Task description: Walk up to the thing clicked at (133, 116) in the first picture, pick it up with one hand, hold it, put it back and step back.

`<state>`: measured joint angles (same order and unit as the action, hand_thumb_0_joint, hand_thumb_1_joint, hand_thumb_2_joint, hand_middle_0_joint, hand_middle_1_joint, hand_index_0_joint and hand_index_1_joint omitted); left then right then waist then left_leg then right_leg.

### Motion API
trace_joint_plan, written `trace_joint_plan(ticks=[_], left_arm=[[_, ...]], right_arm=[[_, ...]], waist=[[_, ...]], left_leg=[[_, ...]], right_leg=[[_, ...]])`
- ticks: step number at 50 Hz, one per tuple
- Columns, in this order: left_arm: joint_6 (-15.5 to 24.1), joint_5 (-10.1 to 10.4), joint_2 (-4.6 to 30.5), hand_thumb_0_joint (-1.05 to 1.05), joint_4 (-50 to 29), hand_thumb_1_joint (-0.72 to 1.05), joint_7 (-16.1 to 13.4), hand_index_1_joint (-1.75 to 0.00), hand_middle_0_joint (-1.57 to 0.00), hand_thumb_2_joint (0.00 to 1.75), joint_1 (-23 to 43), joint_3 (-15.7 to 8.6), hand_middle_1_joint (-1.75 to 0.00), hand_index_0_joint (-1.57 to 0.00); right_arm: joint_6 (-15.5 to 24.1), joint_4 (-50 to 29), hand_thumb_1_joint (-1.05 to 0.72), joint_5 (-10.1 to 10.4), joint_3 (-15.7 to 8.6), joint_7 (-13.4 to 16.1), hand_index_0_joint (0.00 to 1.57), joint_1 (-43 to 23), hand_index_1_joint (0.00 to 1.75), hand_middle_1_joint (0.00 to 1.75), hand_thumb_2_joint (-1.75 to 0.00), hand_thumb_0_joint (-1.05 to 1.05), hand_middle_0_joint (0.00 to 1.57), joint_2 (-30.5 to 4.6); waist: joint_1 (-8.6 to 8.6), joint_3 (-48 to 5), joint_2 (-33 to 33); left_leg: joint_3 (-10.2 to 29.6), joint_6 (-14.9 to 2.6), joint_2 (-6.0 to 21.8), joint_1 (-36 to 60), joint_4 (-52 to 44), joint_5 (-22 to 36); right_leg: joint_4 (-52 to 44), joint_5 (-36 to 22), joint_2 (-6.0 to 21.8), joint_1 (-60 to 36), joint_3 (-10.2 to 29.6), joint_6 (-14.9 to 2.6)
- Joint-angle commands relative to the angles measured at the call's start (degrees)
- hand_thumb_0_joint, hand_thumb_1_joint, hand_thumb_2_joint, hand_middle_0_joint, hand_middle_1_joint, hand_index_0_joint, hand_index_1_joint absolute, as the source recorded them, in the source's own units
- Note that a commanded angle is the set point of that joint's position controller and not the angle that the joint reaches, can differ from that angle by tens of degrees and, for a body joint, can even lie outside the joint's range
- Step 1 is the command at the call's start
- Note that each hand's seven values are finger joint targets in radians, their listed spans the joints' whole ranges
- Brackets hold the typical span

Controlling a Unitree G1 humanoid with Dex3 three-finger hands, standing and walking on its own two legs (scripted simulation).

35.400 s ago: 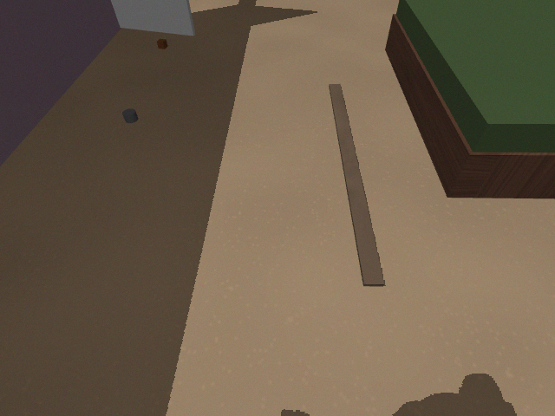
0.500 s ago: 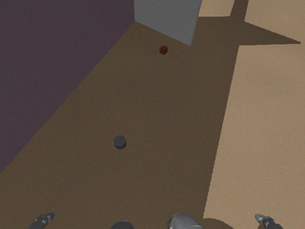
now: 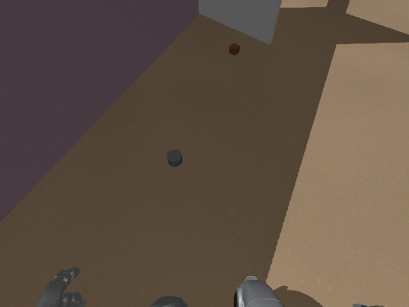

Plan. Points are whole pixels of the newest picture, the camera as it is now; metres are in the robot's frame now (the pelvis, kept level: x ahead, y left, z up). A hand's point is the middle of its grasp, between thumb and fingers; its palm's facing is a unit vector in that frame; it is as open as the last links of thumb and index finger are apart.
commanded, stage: step back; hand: left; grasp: from above
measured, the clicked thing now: (174, 158) +0.88 +0.21 -0.72
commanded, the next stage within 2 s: stand in 1.54 s
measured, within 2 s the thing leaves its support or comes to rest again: neither
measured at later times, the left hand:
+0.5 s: hand out of the picture -0.10 +0.24 -0.12, palm faces -0.03 -0.89 -0.45, open 7.4 cm
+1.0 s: hand out of the picture -0.16 +0.24 -0.13, palm faces +0.03 -0.93 -0.38, open 7.4 cm
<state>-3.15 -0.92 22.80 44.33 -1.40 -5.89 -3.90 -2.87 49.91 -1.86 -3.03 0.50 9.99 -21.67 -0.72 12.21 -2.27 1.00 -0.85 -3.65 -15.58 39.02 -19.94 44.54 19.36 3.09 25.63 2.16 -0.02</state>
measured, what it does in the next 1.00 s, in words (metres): walks backwards: right foot, then left foot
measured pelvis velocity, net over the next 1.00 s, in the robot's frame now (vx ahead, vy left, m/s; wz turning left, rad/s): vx -0.21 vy -0.02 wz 0.01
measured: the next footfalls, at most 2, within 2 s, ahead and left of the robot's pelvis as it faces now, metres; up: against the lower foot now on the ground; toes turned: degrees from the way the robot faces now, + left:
right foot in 0.28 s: -0.14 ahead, -0.13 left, +0.00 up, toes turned +0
left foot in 0.62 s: -0.18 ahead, +0.12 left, +0.00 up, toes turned +0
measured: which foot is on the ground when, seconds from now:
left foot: down 0.00-0.30, up 0.32-0.60, down 0.62-0.90, up 0.92-1.00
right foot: up 0.00-0.26, down 0.28-1.00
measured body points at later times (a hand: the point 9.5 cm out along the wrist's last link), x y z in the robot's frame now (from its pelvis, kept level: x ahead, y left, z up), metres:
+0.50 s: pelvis -0.17 -0.03 +0.01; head -0.14 -0.06 +0.46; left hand -0.10 +0.29 -0.09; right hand -0.09 -0.35 -0.12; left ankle -0.17 +0.12 -0.64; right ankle -0.15 -0.14 -0.71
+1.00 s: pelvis -0.21 -0.02 +0.01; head -0.20 -0.04 +0.46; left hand -0.16 +0.29 -0.10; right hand -0.13 -0.34 -0.12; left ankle -0.22 +0.11 -0.68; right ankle -0.18 -0.13 -0.71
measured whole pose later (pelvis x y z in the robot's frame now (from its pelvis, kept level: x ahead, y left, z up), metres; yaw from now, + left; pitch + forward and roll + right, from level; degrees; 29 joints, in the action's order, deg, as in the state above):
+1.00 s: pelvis -0.21 -0.02 +0.01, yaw +0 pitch -3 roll -1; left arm 2.1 -1.9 19.9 56.5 1.0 -13.9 -3.8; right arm -1.3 56.2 -1.8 -3.3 -0.5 12.0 -22.0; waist -1.2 4.0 2.5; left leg 4.9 -0.8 -0.3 -18.6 50.0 -28.4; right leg 33.7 15.9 -1.4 14.9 -1.6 -2.3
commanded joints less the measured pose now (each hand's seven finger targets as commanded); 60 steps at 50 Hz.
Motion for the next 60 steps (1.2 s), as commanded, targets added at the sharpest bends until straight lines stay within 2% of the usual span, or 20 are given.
trace_joint_plan(ticks=[1,3,9,13,15,16,17,19,26,31,33,34,36,43,44,46,47,51,57,60], left_arm=[[0.52,-0.07,11.70,0.00,-3.25,0.90,-1.51,-0.30,-0.20,0.90,1.52,-4.14,-0.30,-0.20],[0.51,0.93,10.74,0.00,-0.46,0.90,-1.12,-0.30,-0.20,0.90,-4.61,-3.77,-0.30,-0.20],[1.54,0.00,9.46,0.00,-0.01,0.90,0.08,-0.30,-0.20,0.90,-5.06,-3.13,-0.30,-0.20],[2.70,-0.44,8.38,0.00,4.65,0.90,0.05,-0.30,-0.20,0.90,-13.16,-2.89,-0.30,-0.20],[3.31,-1.98,17.38,0.00,3.58,0.90,-0.12,-0.30,-0.20,0.90,-10.98,-5.48,-0.30,-0.20],[3.06,-2.12,22.88,0.00,1.22,0.90,-0.31,-0.30,-0.20,0.90,-7.56,-6.50,-0.30,-0.20],[3.41,-1.44,20.74,0.00,0.46,0.90,-0.69,-0.30,-0.20,0.90,-5.10,-5.98,-0.30,-0.20],[3.75,-1.26,14.35,0.00,-0.09,0.90,-0.92,-0.30,-0.20,0.90,2.60,-3.97,-0.30,-0.20],[4.40,-2.21,14.97,0.00,2.20,0.90,-0.47,-0.30,-0.20,0.90,-6.84,-5.12,-0.30,-0.20],[3.22,-1.76,13.42,0.00,2.96,0.90,0.67,-0.30,-0.20,0.90,-4.27,-3.52,-0.30,-0.20],[3.52,-0.26,9.04,0.00,2.64,0.90,0.80,-0.30,-0.20,0.90,-0.96,-2.22,-0.30,-0.20],[3.81,-0.84,13.72,0.00,3.15,0.90,0.71,-0.30,-0.20,0.90,2.14,-3.76,-0.30,-0.20],[4.37,0.20,10.56,0.00,5.21,0.90,1.74,-0.30,-0.20,0.90,-2.81,-2.77,-0.30,-0.20],[5.87,-0.86,9.25,0.00,9.61,0.90,1.78,-0.30,-0.20,0.90,-8.78,-3.08,-0.30,-0.20],[6.36,-1.36,10.42,0.00,9.88,0.90,1.27,-0.30,-0.20,0.90,-9.72,-3.44,-0.30,-0.20],[6.86,-1.66,18.49,0.00,9.47,0.90,0.92,-0.30,-0.20,0.90,-11.18,-4.96,-0.30,-0.20],[7.14,-1.45,18.17,0.00,7.86,0.90,0.92,-0.30,-0.20,0.90,-8.48,-4.96,-0.30,-0.20],[7.71,-0.92,14.03,0.00,7.58,0.90,0.70,-0.30,-0.20,0.90,-4.98,-3.74,-0.30,-0.20],[6.04,-0.09,11.65,0.00,6.66,0.90,0.93,-0.30,-0.20,0.90,-1.81,-1.60,-0.30,-0.20],[4.94,1.45,9.19,0.00,8.31,0.90,0.75,-0.30,-0.20,0.90,-3.66,-0.69,-0.30,-0.20]], right_arm=[[2.59,-5.35,-0.90,-0.34,-5.00,0.47,0.20,-0.76,0.30,0.30,-0.90,0.00,0.20,-18.81],[2.38,-6.02,-0.90,-0.46,-3.37,1.09,0.20,-6.17,0.30,0.30,-0.90,0.00,0.20,-14.98],[1.50,-6.05,-0.90,-0.37,-3.62,0.88,0.20,-2.32,0.30,0.30,-0.90,0.00,0.20,-14.45],[-0.32,-6.14,-0.90,0.84,-3.44,0.36,0.20,-4.64,0.30,0.30,-0.90,0.00,0.20,-15.31],[-0.08,-7.39,-0.90,1.36,-1.32,0.23,0.20,-2.74,0.30,0.30,-0.90,0.00,0.20,-8.55],[-0.47,-8.39,-0.90,0.96,-2.55,1.35,0.20,-6.97,0.30,0.30,-0.90,0.00,0.20,-10.23],[-0.77,-7.73,-0.90,1.15,-3.56,1.43,0.20,-7.20,0.30,0.30,-0.90,0.00,0.20,-12.77],[-0.45,-4.07,-0.90,1.69,-3.02,1.21,0.20,-0.83,0.30,0.30,-0.90,0.00,0.20,-11.98],[1.03,-3.99,-0.90,-0.19,-3.15,-0.31,0.20,-3.98,0.30,0.30,-0.90,0.00,0.20,-12.12],[2.75,3.39,-0.90,0.01,-4.08,-1.24,0.20,6.56,0.30,0.30,-0.90,0.00,0.20,-11.31],[3.53,2.05,-0.90,-1.08,-4.99,-0.85,0.20,4.64,0.30,0.30,-0.90,0.00,0.20,-18.98],[4.04,1.06,-0.90,-0.54,-5.07,-0.99,0.20,1.48,0.30,0.30,-0.90,0.00,0.20,-19.55],[5.35,0.72,-0.90,-0.84,-2.88,-0.40,0.20,-3.47,0.30,0.30,-0.90,0.00,0.20,-13.96],[3.40,1.16,-0.90,-0.36,-3.36,-1.12,0.20,-2.85,0.30,0.30,-0.90,0.00,0.20,-13.11],[3.26,0.86,-0.90,0.13,-2.47,-0.99,0.20,-1.20,0.30,0.30,-0.90,0.00,0.20,-10.31],[3.12,-0.34,-0.90,0.11,-2.32,-0.33,0.20,-2.86,0.30,0.30,-0.90,0.00,0.20,-9.57],[3.31,0.43,-0.90,0.35,-2.99,-0.30,0.20,-1.33,0.30,0.30,-0.90,0.00,0.20,-12.05],[4.16,3.01,-0.90,0.41,-2.73,-0.79,0.20,2.82,0.30,0.30,-0.90,0.00,0.20,-10.41],[4.51,4.96,-0.90,0.13,-2.65,-0.46,0.20,3.14,0.30,0.30,-0.90,0.00,0.20,-8.55],[5.02,3.54,-0.90,0.33,-3.19,0.02,0.20,-2.97,0.30,0.30,-0.90,0.00,0.20,-15.09]], waist=[[2.49,-13.15,7.33],[-1.96,-12.46,7.12],[1.21,-13.40,13.60],[-1.86,-18.58,13.82],[-0.63,-14.00,-8.74],[-4.87,-11.42,-13.38],[-2.74,-8.16,-7.56],[3.18,-9.13,-0.22],[-4.39,-10.11,-8.20],[0.93,-11.14,-3.28],[3.70,-8.66,16.00],[3.62,-2.78,8.81],[-0.59,-5.41,5.46],[-1.68,-7.42,10.32],[-2.05,-8.75,5.53],[-3.58,-6.29,-6.77],[-2.21,-4.83,-2.52],[-0.24,-9.14,-3.05],[1.73,-12.91,-4.23],[-0.60,-14.94,7.55]], left_leg=[[25.85,-16.16,24.66,-4.30,-18.52,25.42],[14.63,-12.85,18.94,-2.74,-15.86,25.36],[13.66,-13.76,18.79,6.77,-13.07,23.95],[8.78,-8.24,14.69,3.76,-6.16,19.83],[4.09,-0.66,0.29,-20.78,8.13,-6.22],[9.27,1.37,-1.07,-16.64,21.82,-16.47],[13.96,1.73,0.37,-13.39,30.07,-14.27],[11.94,1.20,-3.04,-13.15,32.08,-6.55],[4.27,2.25,2.49,-14.77,10.48,-10.25],[-2.22,-1.09,1.03,11.77,-16.50,-3.12],[34.29,-10.45,22.51,4.63,-29.15,-36.04],[35.72,-13.88,24.57,-6.05,-30.79,-35.41],[20.27,-9.41,16.90,0.27,-24.88,-16.25],[8.53,-6.26,12.98,-6.96,-14.37,-12.00],[5.86,-4.33,10.33,-10.52,-7.49,-9.30],[3.59,-0.39,2.76,-18.26,13.99,-14.80],[8.02,-0.38,4.14,-17.07,16.26,-12.62],[4.84,0.28,5.78,-9.00,11.18,-6.30],[-2.55,0.54,3.70,7.91,-12.20,7.12],[16.22,-8.46,19.28,0.90,-18.65,4.58]], right_leg=[[27.67,17.11,-8.24,-0.81,10.39,-1.20],[31.47,10.63,-8.61,0.73,9.12,-1.30],[6.92,11.74,-4.60,-2.56,2.05,1.33],[-22.34,-3.71,-4.98,-16.10,-3.87,-0.80],[-23.71,-5.80,10.67,-22.23,21.49,-6.09],[-27.81,-8.61,23.55,-5.26,32.82,-17.38],[-28.67,-7.79,23.28,1.82,31.16,-18.01],[-19.89,-19.36,10.94,-3.84,11.28,-10.48],[-24.15,17.12,11.62,-17.34,15.64,-10.88],[-18.36,21.55,6.73,-1.27,6.64,-6.25],[2.80,15.47,-3.82,10.81,-4.20,-0.21],[7.87,12.56,-1.39,6.10,3.67,-0.46],[6.86,4.14,-1.23,3.17,3.92,-0.94],[-19.23,-0.93,-5.22,-19.09,-5.30,-1.38],[-21.26,-0.38,-4.12,-24.56,-0.83,-2.20],[-33.82,24.82,18.01,-16.09,33.25,-12.22],[-33.27,22.64,19.38,-13.81,33.89,-14.95],[-27.54,1.35,12.30,-11.77,15.59,-10.59],[-16.03,-15.42,7.28,-6.16,5.54,-6.70],[-7.15,2.80,-2.19,-10.10,-1.70,-1.10]])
